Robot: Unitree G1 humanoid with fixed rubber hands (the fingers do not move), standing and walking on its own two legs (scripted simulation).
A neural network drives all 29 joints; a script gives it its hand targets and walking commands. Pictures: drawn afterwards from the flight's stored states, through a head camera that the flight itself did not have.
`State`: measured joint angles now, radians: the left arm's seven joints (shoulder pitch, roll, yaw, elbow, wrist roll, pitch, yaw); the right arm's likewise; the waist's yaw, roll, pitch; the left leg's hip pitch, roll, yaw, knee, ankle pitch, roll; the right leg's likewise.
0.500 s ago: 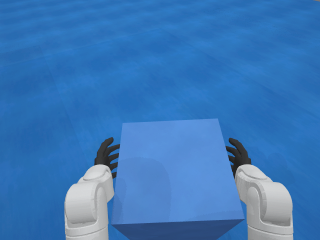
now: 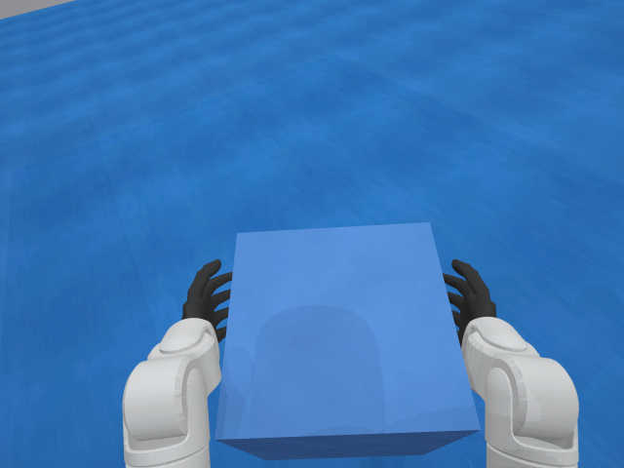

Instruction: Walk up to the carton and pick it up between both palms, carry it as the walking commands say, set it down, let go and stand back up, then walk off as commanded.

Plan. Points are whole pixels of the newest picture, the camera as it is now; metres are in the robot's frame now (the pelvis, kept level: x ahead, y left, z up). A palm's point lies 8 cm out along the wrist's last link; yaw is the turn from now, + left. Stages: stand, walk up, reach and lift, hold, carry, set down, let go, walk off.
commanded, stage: carry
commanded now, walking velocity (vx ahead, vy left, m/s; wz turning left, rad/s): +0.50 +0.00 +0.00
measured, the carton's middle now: (339, 354) +0.26 +0.00 +0.05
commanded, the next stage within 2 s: none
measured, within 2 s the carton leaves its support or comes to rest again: neither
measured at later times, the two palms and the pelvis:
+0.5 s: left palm (271, 180) +0.56 +0.10 +0.10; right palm (449, 172) +0.56 -0.20 +0.08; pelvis +0.30 -0.05 +0.00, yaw +1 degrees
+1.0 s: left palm (315, 94) +0.91 +0.03 +0.08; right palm (445, 83) +0.91 -0.27 +0.07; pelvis +0.65 -0.12 -0.02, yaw -1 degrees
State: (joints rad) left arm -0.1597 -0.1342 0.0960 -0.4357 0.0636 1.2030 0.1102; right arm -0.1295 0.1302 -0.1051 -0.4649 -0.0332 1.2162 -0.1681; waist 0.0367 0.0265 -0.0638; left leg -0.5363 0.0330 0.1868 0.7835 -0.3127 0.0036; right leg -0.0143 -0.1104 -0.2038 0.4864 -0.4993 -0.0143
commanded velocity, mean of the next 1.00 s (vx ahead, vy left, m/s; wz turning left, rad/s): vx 0.50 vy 0.00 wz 0.00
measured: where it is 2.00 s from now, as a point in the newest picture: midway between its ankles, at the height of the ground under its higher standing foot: (388, 245)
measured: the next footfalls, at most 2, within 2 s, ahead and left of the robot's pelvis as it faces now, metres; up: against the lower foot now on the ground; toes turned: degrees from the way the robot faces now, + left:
left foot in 0.10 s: +0.21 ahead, +0.13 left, +0.00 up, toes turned +8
right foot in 0.36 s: +0.24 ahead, -0.13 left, +0.00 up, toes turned -9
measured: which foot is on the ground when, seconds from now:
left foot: up 0.00-0.08, down 0.10-0.38, up 0.40-0.64, down 0.66-0.96, up 0.98-1.00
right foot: down 0.00-0.14, up 0.16-0.34, down 0.36-0.70, up 0.72-0.92, down 0.94-1.00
